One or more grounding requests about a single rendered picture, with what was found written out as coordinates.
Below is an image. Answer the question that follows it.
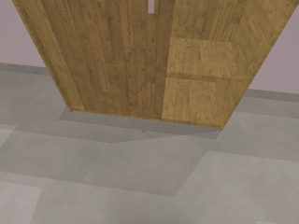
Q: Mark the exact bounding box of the wardrobe door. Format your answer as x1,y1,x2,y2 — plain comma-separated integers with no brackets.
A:
40,0,175,119
21,0,83,106

